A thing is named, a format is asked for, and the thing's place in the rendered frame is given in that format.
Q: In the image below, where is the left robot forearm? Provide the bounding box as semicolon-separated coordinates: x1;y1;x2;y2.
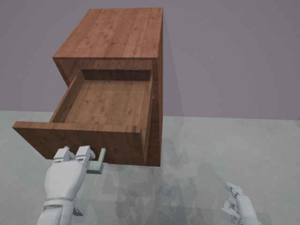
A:
37;199;75;225

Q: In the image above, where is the drawer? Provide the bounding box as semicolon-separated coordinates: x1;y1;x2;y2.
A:
12;68;153;165

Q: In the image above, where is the robot right hand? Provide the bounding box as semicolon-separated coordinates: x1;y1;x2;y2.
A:
221;182;258;225

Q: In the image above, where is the robot left hand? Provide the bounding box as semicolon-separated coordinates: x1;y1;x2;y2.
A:
45;146;96;216

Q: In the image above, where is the cabinet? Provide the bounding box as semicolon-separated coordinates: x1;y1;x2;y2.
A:
52;7;163;167

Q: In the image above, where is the handle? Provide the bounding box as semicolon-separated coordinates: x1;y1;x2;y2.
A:
64;146;106;174

